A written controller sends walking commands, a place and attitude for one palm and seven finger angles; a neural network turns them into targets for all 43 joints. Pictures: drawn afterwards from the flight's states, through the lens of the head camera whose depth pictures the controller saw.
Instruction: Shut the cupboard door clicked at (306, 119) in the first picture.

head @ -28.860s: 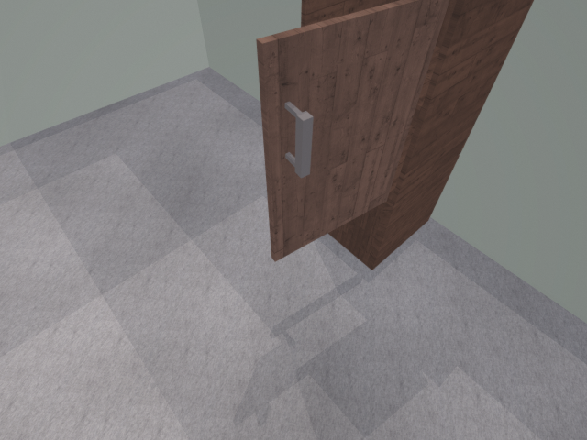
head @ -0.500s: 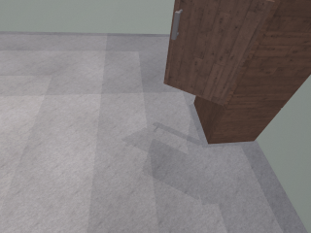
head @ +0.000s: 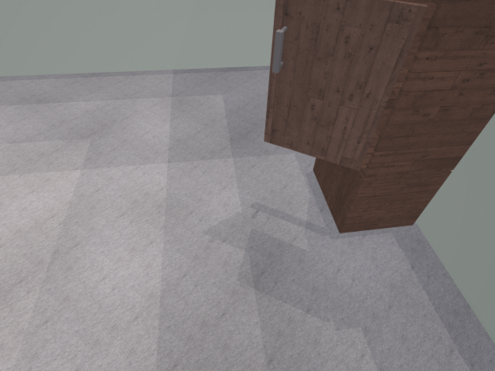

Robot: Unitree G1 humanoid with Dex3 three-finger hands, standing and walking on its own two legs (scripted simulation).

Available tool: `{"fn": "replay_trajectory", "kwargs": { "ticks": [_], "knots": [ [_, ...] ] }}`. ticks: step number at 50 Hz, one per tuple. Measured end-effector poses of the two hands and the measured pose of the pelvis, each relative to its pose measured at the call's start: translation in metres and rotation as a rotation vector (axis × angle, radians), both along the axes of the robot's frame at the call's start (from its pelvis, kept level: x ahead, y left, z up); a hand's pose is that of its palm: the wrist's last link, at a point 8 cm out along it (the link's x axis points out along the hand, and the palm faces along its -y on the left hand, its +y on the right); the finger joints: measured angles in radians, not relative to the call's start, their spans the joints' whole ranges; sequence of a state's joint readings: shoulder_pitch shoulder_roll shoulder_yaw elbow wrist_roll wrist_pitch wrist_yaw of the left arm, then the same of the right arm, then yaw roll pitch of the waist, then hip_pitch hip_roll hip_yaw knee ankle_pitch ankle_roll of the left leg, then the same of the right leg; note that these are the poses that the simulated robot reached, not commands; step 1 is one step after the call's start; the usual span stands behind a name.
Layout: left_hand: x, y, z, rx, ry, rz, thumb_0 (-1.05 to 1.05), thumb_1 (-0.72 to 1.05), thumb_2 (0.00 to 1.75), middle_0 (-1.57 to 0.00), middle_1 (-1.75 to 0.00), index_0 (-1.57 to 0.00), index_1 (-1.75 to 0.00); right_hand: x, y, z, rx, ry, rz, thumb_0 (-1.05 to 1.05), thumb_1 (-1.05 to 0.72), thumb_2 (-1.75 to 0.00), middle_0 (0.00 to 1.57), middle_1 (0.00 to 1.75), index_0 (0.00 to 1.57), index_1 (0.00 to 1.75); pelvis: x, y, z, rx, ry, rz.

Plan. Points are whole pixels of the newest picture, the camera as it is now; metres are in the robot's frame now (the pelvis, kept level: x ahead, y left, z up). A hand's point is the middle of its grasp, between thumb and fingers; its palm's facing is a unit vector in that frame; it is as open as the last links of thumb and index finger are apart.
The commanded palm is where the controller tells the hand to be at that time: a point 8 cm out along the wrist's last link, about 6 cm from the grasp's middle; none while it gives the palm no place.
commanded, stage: let the arm hang, fingers relaxed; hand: left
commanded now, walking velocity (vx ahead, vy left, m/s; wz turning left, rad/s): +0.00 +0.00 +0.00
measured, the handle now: (280, 49) +1.05 -0.05 +0.07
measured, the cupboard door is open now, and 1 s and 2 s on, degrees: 57 57 57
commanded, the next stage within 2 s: look to check the result in 0.24 s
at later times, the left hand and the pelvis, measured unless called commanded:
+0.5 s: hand out of the picture -0.05 +0.16 -0.18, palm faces +0.01 -0.98 -0.18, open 7.4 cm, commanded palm none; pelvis +0.00 +0.00 +0.00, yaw +0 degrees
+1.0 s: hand out of the picture +0.00 +0.16 -0.18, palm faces -0.01 -0.98 -0.18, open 7.4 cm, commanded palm none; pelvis +0.01 -0.01 +0.00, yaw +0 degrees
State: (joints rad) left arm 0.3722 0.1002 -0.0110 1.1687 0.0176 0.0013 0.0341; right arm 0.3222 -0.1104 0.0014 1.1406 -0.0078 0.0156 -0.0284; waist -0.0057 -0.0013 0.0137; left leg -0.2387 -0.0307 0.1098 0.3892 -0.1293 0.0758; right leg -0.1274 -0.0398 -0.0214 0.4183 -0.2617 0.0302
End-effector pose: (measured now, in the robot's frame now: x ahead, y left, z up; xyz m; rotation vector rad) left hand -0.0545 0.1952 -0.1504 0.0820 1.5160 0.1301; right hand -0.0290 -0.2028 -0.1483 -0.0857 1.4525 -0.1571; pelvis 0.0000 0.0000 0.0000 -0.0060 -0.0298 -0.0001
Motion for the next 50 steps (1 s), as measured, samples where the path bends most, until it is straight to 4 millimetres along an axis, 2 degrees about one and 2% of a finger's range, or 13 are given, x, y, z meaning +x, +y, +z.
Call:
{"fn": "replay_trajectory", "kwargs": {
  "ticks": [9,24,30,50],
  "knots": [
    [0.016,-0.004,-0.003,-0.016,-0.056,-0.011,0.0,0.91,0.9,-0.2,-0.3,-0.2,-0.29,0.003,-0.003,0.002,-0.016,-0.031,-0.009,0.01,-0.9,-0.9,0.2,0.3,0.2,0.29,-0.003,0.001,0.0,0.0,0.004,-0.002],
    [0.002,0.016,0.004,0.04,-0.002,-0.021,0.0,0.91,0.9,-0.2,-0.3,-0.2,-0.29,-0.006,-0.013,0.003,-0.026,0.0,-0.015,0.01,-0.9,-0.9,0.2,0.3,0.2,0.29,-0.003,-0.001,0.001,-0.001,0.004,-0.007],
    [0.003,0.018,0.005,0.046,0.005,-0.026,0.0,0.91,0.9,-0.2,-0.3,-0.2,-0.29,-0.004,-0.018,0.003,-0.031,0.005,-0.014,0.01,-0.9,-0.9,0.2,0.3,0.2,0.29,-0.002,-0.003,0.001,-0.001,0.006,-0.009],
    [0.051,0.016,0.004,0.045,-0.078,-0.054,0.0,0.91,0.9,-0.2,-0.3,-0.2,-0.29,0.03,-0.033,0.007,-0.056,-0.043,0.012,0.01,-0.9,-0.9,0.2,0.3,0.2,0.29,0.009,-0.008,0.002,0.0,0.005,-0.006]
  ]
}}
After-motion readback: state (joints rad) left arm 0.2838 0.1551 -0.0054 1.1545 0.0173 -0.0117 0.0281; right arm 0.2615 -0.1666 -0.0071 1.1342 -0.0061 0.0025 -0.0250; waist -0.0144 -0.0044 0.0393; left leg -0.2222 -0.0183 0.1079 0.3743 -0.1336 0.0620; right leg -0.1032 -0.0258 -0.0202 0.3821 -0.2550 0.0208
